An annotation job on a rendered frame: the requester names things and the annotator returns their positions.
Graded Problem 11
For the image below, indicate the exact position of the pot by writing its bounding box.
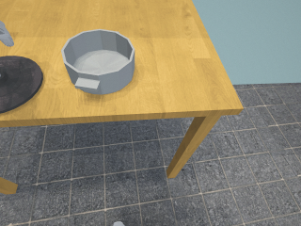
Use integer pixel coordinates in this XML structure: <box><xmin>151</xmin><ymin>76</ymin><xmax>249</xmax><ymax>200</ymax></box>
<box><xmin>61</xmin><ymin>29</ymin><xmax>135</xmax><ymax>95</ymax></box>

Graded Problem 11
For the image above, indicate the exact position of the table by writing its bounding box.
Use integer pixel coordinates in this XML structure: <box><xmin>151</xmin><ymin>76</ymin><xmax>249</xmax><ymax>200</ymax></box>
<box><xmin>0</xmin><ymin>0</ymin><xmax>244</xmax><ymax>195</ymax></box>

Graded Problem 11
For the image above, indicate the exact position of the left robot hand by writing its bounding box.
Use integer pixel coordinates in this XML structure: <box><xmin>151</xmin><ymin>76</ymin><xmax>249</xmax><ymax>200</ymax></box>
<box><xmin>0</xmin><ymin>21</ymin><xmax>14</xmax><ymax>76</ymax></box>

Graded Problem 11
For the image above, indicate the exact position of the lid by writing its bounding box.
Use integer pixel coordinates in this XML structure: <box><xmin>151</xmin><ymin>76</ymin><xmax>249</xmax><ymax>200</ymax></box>
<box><xmin>0</xmin><ymin>56</ymin><xmax>43</xmax><ymax>114</ymax></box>

